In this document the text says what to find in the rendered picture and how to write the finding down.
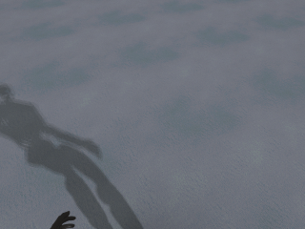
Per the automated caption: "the left robot hand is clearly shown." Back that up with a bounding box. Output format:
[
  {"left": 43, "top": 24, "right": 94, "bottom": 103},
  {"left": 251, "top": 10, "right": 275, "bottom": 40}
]
[{"left": 50, "top": 211, "right": 76, "bottom": 229}]

